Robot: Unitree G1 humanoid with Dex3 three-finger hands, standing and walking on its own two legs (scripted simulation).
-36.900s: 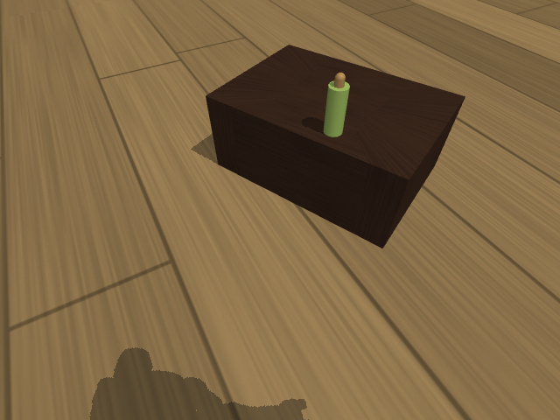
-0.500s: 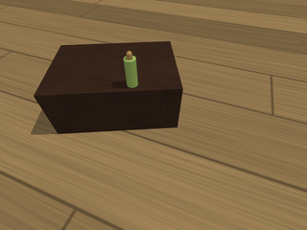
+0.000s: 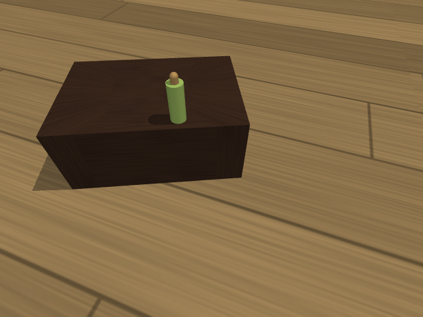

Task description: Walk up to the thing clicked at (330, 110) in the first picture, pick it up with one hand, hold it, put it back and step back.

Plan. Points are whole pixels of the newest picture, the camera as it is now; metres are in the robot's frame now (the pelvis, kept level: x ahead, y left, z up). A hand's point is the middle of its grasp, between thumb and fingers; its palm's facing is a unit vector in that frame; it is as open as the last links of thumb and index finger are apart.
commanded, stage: step back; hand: left
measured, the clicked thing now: (176, 97) +1.05 +0.17 -0.22
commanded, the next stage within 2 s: stand in 0.16 s
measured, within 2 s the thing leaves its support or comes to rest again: neither
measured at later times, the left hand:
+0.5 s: hand out of the picture +0.09 +0.24 -0.14, palm faces -0.03 -0.94 -0.33, open 7.4 cm
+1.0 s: hand out of the picture +0.03 +0.25 -0.14, palm faces -0.03 -0.94 -0.34, open 7.4 cm
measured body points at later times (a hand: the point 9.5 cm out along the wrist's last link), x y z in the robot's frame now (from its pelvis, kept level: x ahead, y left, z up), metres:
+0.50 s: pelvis -0.01 +0.00 +0.02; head +0.00 +0.00 +0.46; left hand +0.09 +0.29 -0.11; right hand +0.08 -0.30 -0.11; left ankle -0.01 +0.11 -0.73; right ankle -0.02 -0.13 -0.73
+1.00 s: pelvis -0.03 -0.01 +0.02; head -0.01 -0.01 +0.47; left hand +0.03 +0.29 -0.12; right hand +0.03 -0.31 -0.12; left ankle -0.01 +0.11 -0.73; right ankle -0.02 -0.13 -0.73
